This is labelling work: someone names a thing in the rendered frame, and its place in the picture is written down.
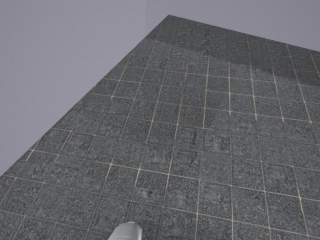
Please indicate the left robot thigh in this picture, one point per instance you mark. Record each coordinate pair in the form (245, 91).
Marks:
(127, 231)

